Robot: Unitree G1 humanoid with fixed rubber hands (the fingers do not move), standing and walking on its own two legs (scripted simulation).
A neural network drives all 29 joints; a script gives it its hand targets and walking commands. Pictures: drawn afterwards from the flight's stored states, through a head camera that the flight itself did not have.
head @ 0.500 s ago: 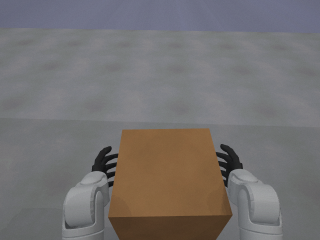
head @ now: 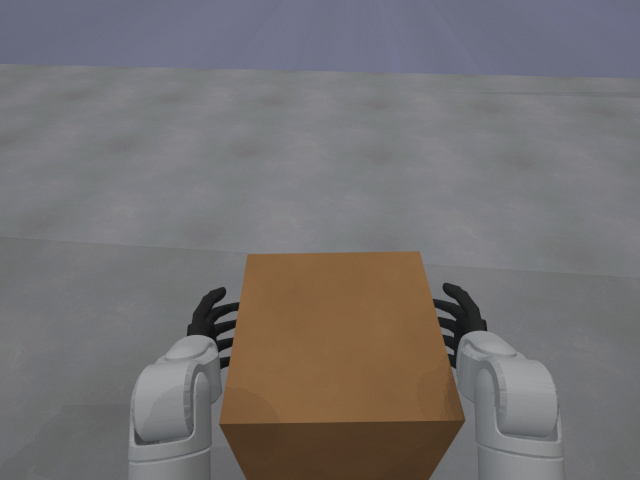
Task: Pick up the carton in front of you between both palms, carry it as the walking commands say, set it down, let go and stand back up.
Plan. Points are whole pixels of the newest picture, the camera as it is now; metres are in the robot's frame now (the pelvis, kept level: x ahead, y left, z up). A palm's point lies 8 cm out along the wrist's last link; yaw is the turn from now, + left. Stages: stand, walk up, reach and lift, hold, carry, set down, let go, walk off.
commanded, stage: carry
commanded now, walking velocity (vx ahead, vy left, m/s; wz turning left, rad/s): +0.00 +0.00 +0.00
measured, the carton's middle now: (335, 378) +0.27 +0.00 +0.03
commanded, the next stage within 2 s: hold in 1.52 s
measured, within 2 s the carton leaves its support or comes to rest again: neither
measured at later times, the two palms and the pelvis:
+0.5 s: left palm (202, 366) +0.25 +0.16 +0.08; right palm (461, 365) +0.25 -0.14 +0.08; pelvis +0.00 +0.01 +0.00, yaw +0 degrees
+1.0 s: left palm (205, 397) +0.24 +0.16 +0.04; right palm (458, 396) +0.24 -0.14 +0.04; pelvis -0.04 +0.01 +0.00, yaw +0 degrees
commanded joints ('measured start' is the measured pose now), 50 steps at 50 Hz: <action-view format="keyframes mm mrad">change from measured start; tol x2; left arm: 1 -427 -855 -698 -8 -388 17 -253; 6 -499 -896 -709 -48 -411 6 -253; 14 -467 -889 -710 -71 -407 6 -247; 22 -426 -909 -726 -21 -380 -26 -260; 31 -431 -874 -700 43 -319 -145 -260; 39 -398 -807 -612 148 -230 -268 -257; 50 -505 -822 -433 406 -97 -511 -265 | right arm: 1 -386 858 677 23 376 17 246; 6 -470 900 699 -32 408 6 247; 14 -444 893 705 -58 410 8 243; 21 -401 912 717 -13 384 -16 253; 30 -410 886 699 50 327 -129 257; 39 -375 818 604 169 231 -266 250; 50 -477 830 424 426 91 -506 259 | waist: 1 -4 27 -189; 13 -8 10 -218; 29 -7 -1 -116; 50 -6 -5 -121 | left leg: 1 52 131 -72 8 738 -8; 5 46 129 -71 13 714 -2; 19 16 116 -71 13 523 15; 30 -38 111 -84 -53 280 27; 43 -80 107 -87 -87 157 35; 50 -80 107 -94 -89 132 40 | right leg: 1 142 -112 99 44 546 17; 14 164 -112 114 67 471 2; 22 144 -116 123 32 403 3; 30 126 -115 134 -23 256 1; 50 111 -115 145 -67 139 3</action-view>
